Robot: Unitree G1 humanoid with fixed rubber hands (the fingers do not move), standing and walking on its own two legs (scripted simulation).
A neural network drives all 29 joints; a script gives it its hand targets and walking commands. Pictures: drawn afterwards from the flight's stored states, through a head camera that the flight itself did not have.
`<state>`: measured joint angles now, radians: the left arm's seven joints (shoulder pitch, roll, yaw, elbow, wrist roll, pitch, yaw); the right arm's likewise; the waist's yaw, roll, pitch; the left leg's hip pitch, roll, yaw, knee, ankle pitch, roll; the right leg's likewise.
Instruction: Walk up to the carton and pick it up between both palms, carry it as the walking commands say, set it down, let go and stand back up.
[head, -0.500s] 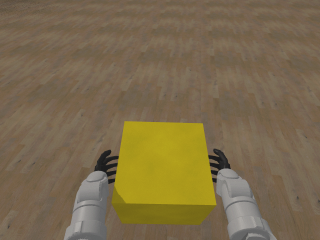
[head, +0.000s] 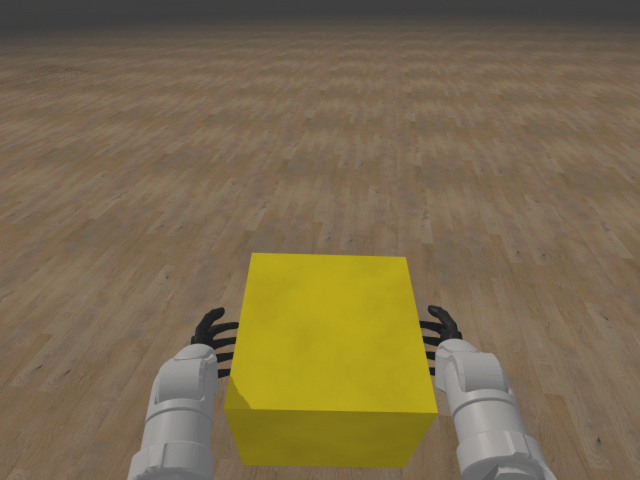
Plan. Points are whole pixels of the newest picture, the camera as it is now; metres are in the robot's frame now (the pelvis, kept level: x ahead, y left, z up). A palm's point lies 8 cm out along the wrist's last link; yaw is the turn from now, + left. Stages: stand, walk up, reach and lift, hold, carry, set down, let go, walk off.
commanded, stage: reach and lift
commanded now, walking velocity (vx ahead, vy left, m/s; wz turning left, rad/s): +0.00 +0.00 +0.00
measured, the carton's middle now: (326, 358) +0.36 +0.01 -0.02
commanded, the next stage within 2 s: hold in 1.02 s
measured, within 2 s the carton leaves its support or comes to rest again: neither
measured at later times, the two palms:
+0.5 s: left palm (204, 365) +0.31 +0.17 +0.04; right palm (448, 361) +0.30 -0.16 +0.04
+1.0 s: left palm (201, 375) +0.29 +0.17 +0.05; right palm (452, 372) +0.29 -0.16 +0.04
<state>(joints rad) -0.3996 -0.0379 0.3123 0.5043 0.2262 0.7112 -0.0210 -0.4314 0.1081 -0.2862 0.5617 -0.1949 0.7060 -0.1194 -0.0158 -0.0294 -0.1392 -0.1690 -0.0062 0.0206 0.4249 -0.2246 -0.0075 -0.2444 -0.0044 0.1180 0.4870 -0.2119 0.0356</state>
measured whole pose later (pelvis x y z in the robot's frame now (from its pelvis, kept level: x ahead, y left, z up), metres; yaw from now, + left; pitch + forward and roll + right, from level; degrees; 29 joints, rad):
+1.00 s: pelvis +0.00 +0.00 +0.00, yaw +0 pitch -4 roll +1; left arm -0.31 -0.04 0.25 0.42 0.23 0.72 -0.02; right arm -0.34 0.12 -0.25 0.49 -0.20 0.72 -0.12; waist -0.01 -0.03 -0.11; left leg -0.12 -0.01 0.02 0.38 -0.20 -0.01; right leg -0.20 0.00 0.12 0.46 -0.20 0.03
